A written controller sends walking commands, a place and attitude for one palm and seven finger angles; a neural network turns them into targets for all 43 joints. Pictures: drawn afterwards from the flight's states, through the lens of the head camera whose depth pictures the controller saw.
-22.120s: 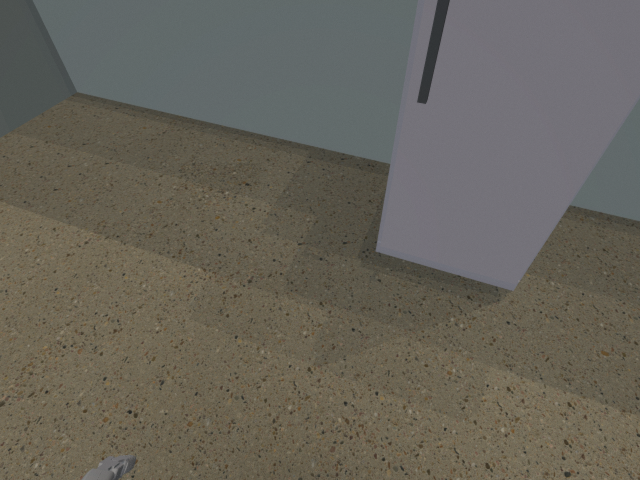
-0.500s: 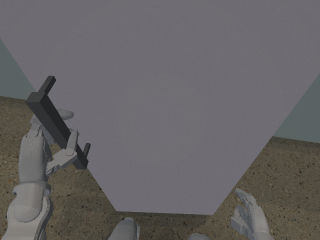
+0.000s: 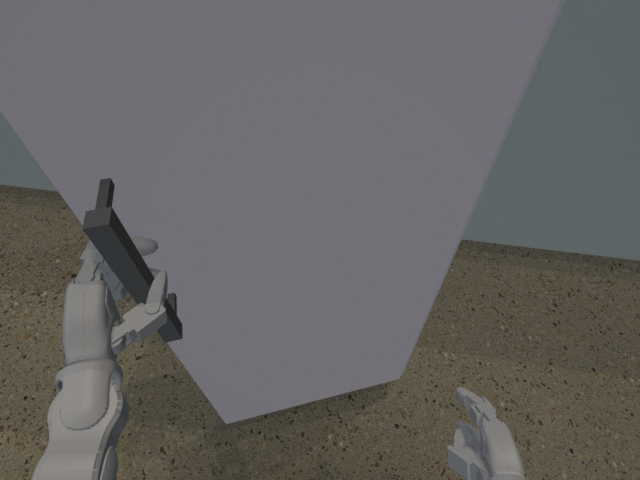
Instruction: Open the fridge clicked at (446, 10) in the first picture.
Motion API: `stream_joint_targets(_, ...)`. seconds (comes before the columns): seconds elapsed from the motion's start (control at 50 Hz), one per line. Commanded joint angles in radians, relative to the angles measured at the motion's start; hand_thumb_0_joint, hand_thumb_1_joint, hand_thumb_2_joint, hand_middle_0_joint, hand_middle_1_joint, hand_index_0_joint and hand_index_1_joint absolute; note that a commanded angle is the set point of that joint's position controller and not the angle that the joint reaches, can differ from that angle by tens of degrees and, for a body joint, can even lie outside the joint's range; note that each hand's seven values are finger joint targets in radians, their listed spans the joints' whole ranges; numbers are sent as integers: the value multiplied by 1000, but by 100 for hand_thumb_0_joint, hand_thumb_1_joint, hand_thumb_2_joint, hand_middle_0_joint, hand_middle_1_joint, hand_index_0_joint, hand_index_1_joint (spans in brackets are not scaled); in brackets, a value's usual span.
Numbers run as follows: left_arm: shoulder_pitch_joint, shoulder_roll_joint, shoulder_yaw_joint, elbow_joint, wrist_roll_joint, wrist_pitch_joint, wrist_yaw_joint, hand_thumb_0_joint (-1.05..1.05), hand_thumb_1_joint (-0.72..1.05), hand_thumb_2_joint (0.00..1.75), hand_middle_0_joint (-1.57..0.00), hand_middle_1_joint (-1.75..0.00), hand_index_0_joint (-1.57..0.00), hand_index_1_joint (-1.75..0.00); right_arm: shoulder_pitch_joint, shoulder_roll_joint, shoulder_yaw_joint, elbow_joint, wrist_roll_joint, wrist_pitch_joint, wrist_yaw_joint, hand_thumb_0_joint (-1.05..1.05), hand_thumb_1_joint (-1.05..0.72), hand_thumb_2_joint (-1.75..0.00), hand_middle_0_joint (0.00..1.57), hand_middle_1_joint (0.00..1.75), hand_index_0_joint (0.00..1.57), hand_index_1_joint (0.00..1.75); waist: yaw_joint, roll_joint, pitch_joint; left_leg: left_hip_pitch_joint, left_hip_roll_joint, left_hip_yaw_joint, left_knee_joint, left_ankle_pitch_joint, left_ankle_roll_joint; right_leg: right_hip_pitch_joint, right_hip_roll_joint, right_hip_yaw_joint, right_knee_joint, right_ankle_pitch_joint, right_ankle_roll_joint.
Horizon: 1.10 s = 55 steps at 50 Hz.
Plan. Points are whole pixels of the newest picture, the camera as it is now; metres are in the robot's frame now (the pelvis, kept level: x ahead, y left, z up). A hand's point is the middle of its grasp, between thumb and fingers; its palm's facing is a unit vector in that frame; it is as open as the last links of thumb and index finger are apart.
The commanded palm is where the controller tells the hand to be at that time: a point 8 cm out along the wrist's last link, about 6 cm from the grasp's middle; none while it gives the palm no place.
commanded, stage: walk backward, drawing the door open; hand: left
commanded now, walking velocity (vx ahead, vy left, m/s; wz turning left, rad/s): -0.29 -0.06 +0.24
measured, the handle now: (144, 271) +0.33 +0.23 +0.09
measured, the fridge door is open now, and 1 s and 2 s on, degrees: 23 61 71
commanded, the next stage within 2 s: stop walking and hold the door back in 1.42 s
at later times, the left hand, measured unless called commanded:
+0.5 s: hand (216, 472) +0.12 +0.10 +0.11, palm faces +0.11 -0.98 -0.15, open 6.7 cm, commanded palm +0.08 +0.15 +0.10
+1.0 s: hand out of the picture +0.06 -0.01 +0.11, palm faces +0.40 -0.90 -0.17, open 6.6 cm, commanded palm +0.01 +0.02 +0.10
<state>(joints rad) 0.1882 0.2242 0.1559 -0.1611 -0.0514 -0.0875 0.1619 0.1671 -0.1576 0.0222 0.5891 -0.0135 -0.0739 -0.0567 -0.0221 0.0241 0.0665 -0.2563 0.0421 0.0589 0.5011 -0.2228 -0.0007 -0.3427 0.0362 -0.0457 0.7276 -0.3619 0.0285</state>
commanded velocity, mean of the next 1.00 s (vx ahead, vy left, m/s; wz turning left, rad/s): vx -0.16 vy -0.36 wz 0.73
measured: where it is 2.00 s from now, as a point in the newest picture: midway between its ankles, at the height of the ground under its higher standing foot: outside the picture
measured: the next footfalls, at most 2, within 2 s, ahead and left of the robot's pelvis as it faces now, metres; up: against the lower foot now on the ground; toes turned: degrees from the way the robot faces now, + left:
right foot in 0.04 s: +0.03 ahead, -0.10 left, +0.00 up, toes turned -2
left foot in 0.42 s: -0.13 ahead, +0.07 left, +0.00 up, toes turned +12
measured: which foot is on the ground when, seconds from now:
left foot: down 0.00-0.06, up 0.08-0.40, down 0.42-0.80, up 0.82-1.00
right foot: up 0.00-0.02, down 0.04-0.42, up 0.44-0.78, down 0.80-1.00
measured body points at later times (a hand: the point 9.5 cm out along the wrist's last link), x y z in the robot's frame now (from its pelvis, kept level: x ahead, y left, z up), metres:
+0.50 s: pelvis -0.12 -0.05 +0.00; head -0.11 -0.03 +0.45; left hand +0.11 +0.15 +0.12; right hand +0.05 -0.27 -0.08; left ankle -0.17 +0.06 -0.74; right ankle -0.05 -0.12 -0.69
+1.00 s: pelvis -0.13 -0.23 +0.00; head -0.06 -0.19 +0.45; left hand +0.03 +0.04 +0.12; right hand +0.16 -0.33 -0.09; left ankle -0.20 -0.17 -0.67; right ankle -0.09 -0.30 -0.74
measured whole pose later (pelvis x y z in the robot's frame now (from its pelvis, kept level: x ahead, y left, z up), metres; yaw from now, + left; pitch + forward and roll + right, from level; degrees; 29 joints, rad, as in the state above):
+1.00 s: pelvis -0.13 -0.23 +0.00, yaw +34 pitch +1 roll +2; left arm 0.15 0.17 -0.12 -0.33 0.03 -0.10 0.00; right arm 0.08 -0.18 -0.06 0.64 -0.02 -0.12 -0.09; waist -0.04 -0.02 0.17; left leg -0.45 -0.01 0.13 1.03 -0.55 -0.04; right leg -0.23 -0.06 -0.16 0.50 -0.28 -0.05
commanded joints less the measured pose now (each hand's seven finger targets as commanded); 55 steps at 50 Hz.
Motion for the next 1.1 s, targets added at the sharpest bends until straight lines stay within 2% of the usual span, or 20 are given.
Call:
stream_joint_targets(0.0, -123, 166, 70, -317, 25, -109, -17, 0, 90, 90, -45, -140, -45, -140, -125, -159, -46, -141, 6, -32, -19, 0, -90, -90, 20, 30, 20, 30, 44, 103, -248, 8, 187, -192, -23, 259, 83, 229, -53, 22, -339, 265, 2)
stream_joint_targets(0.04, -114, 222, 100, -318, 23, -123, -19, 0, 90, 90, -45, -140, -45, -140, -112, -135, -45, -152, 10, -34, -22, 0, -90, -90, 20, 30, 20, 30, 29, -168, -273, -99, 21, -53, 207, -147, -6, 279, -262, 211, -400, 637, -79)
stream_joint_targets(0.08, -65, 208, 123, -246, 14, -97, -7, 0, 90, 90, -45, -140, -45, -140, -82, -150, -74, -140, 17, -28, -16, 0, -90, -90, 20, 30, 20, 30, 40, -290, -337, -194, -102, -152, 563, -356, -18, 242, -427, 350, -402, 675, -143)
stream_joint_targets(0.16, -75, 158, 90, -262, 24, -99, -6, 0, 90, 90, -45, -140, -45, -140, -119, -103, -31, -139, -7, -11, -22, 0, -90, -90, 20, 30, 20, 30, 18, -99, -297, -224, -72, -99, 589, -241, -36, 249, -346, 138, -387, 462, -175)
stream_joint_targets(0.26, -64, 112, 18, -304, 30, -97, -16, 0, 90, 90, -45, -140, -45, -140, -94, -107, -42, -155, -15, -23, -41, 0, -90, -90, 20, 30, 20, 30, 39, -215, -220, -141, -62, -8, 366, -311, -3, 203, -342, 106, -500, 188, -184)
stream_joint_targets(0.34, -75, 61, -53, -369, 38, -92, -48, 0, 90, 90, -45, -140, -45, -140, -1, -104, -44, -154, -21, -38, -44, 0, -90, -90, 20, 30, 20, 30, 13, -105, -263, -14, -79, 70, -10, -150, -2, 230, -246, -1, -450, 164, -135)
stream_joint_targets(0.38, -138, 46, -120, -429, 35, -102, -65, 0, 90, 90, -45, -140, -45, -140, 40, -128, -56, -178, -20, -46, -43, 0, -90, -90, 20, 30, 20, 30, -44, 129, -233, 190, 45, -135, -288, 104, 12, 75, -121, -91, -156, 149, -35)
stream_joint_targets(0.4, -182, 41, -145, -461, 45, -120, -69, 0, 90, 90, -45, -140, -45, -140, 19, -163, -75, -198, -32, -61, -34, 0, -90, -90, 20, 30, 20, 30, -25, 318, -192, 271, 325, -538, -305, 347, 104, -194, -36, -81, 79, -115, 14)
stream_joint_targets(0.42, -171, 50, -160, -431, 78, -121, -76, 0, 90, 90, -45, -140, -45, -140, 10, -154, -78, -163, -41, -71, -21, 0, -90, -90, 20, 30, 20, 30, 3, 219, -189, 283, 475, -708, -301, 511, 205, -266, -40, 45, 288, -145, 20)
stream_joint_targets(0.44, -201, 47, -167, -461, 83, -125, -81, 0, 90, 90, -45, -140, -45, -140, -19, -176, -95, -163, -33, -71, -8, 0, -90, -90, 20, 30, 20, 30, 9, 93, -192, 254, 496, -680, -295, 514, 251, -256, -33, 91, 402, -92, 23)
stream_joint_targets(0.46, -248, 51, -171, -529, 78, -142, -98, 0, 90, 90, -45, -140, -45, -140, -36, -130, -87, -173, -38, -84, -9, 0, -90, -90, 20, 30, 20, 30, -13, 203, -153, 263, 442, -656, -251, 631, 239, -330, -51, 112, 421, -118, 31)
stream_joint_targets(0.56, -216, -73, -298, -396, 87, -101, -118, 0, 90, 90, -45, -140, -45, -140, -6, -175, -105, -102, -12, -120, 15, 0, -90, -90, 20, 30, 20, 30, -2, 128, -136, 250, 249, -311, -176, 484, 94, -213, -33, 54, 309, 54, 33)
stream_joint_targets(0.7, -214, -43, -283, -458, 85, -128, -107, 0, 90, 90, -45, -140, -45, -140, -124, -126, -101, -93, 8, -137, 15, 0, -90, -90, 20, 30, 20, 30, 3, 233, -167, -3, 188, -399, -212, 68, 98, 217, 12, 17, -189, 18, 46)
stream_joint_targets(0.78, -222, 76, -201, -548, 77, -116, -101, 0, 90, 90, -45, -140, -45, -140, -139, -43, -81, -92, 41, -111, 26, 0, -90, -90, 20, 30, 20, 30, 11, -228, -230, -112, -99, -69, 248, -253, -28, 293, -200, 79, -446, 344, -58)
stream_joint_targets(0.82, -200, 81, -119, -498, 77, -107, -103, 0, 90, 90, -45, -140, -45, -140, -136, -35, -89, -63, 18, -113, -2, 0, -90, -90, 20, 30, 20, 30, 54, -321, -279, -264, -93, -46, 784, -448, -19, 267, -406, 144, -407, 548, -223)
stream_joint_targets(0.84, -155, 52, -134, -435, 68, -95, -119, 0, 90, 90, -45, -140, -45, -140, -123, -70, -112, -62, 19, -113, -17, 0, -90, -90, 20, 30, 20, 30, 32, -364, -291, -264, -65, -75, 845, -430, -31, 292, -368, 108, -352, 668, -219)
stream_joint_targets(1.02, -275, -35, -243, -461, 60, -113, -134, 0, 90, 90, -45, -140, -45, -140, -42, -63, -74, -118, -15, -112, -47, 0, -90, -90, 20, 30, 20, 30, -36, -97, -265, 163, -11, 74, -89, 20, -10, 138, -201, -93, 11, 650, -143)
stream_joint_targets(1.04, -306, -45, -266, -478, 67, -122, -138, 0, 90, 90, -45, -140, -45, -140, -12, -102, -97, -127, -17, -114, -48, 0, -90, -90, 20, 30, 20, 30, -67, 21, -281, 459, 169, -161, -177, 378, 35, -146, -141, -115, 223, 328, -59)
stream_joint_targets(1.06, -304, -54, -275, -460, 86, -140, -137, 0, 90, 90, -45, -140, -45, -140, -42, -158, -115, -139, -30, -109, -42, 0, -90, -90, 20, 30, 20, 30, -39, 203, -266, 599, 493, -633, -188, 857, 146, -402, -63, -39, 397, -202, 20)
stream_joint_targets(1.08, -314, -10, -229, -472, 112, -162, -137, 0, 90, 90, -45, -140, -45, -140, -42, -182, -101, -133, -39, -106, -25, 0, -90, -90, 20, 30, 20, 30, -32, 104, -285, 603, 589, -743, -158, 913, 260, -445, -72, 107, 505, -223, 37)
